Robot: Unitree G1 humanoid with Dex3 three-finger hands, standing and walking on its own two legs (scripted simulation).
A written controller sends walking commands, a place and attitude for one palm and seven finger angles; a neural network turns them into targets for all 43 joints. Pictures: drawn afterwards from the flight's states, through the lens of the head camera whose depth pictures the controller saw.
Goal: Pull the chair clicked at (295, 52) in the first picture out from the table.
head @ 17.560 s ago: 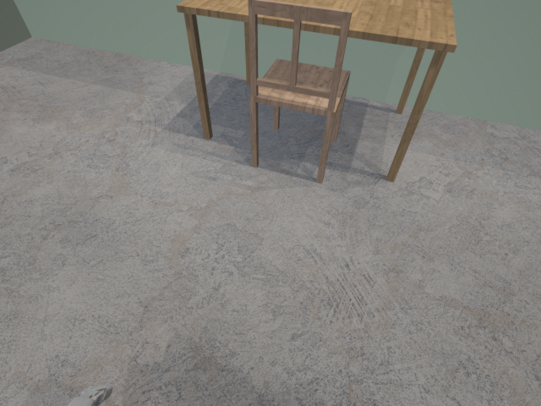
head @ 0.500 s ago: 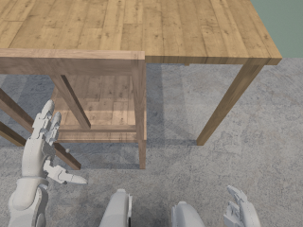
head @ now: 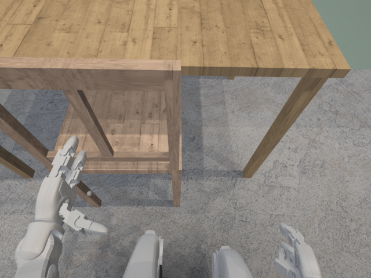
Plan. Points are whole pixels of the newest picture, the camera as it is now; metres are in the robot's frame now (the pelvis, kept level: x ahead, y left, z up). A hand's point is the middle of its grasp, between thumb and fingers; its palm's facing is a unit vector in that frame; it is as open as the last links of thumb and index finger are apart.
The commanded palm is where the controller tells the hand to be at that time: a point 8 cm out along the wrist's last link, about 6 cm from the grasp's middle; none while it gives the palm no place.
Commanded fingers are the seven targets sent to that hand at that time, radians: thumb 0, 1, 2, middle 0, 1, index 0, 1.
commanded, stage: aim the fingers beside a spindle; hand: left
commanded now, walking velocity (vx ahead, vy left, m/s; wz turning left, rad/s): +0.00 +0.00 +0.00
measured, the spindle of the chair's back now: (93, 127) +0.43 +0.24 +0.02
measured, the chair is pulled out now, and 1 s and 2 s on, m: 0.00 0.00 0.00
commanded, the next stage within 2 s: none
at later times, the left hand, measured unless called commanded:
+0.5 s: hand (93, 184) +0.28 +0.19 +0.05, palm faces +0.01 -1.00 -0.07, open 16.9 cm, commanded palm +0.26 +0.26 +0.04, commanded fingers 0.00 -0.50 0.30 -0.06 -0.08 -0.06 -0.08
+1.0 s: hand (87, 187) +0.29 +0.22 +0.02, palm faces +0.05 -1.00 -0.03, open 16.9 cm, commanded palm +0.26 +0.26 +0.04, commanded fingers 0.00 -0.50 0.30 -0.06 -0.08 -0.06 -0.08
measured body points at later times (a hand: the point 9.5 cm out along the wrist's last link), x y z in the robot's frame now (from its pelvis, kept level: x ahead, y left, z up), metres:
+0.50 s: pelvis +0.00 +0.00 +0.00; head +0.10 +0.03 +0.44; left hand +0.28 +0.25 +0.06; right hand +0.17 -0.24 -0.09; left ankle +0.06 +0.13 -0.61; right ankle +0.00 -0.13 -0.61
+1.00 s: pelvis +0.00 +0.00 +0.00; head +0.10 +0.02 +0.44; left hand +0.28 +0.27 +0.02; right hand +0.18 -0.25 -0.09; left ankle +0.06 +0.13 -0.61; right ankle +0.00 -0.13 -0.61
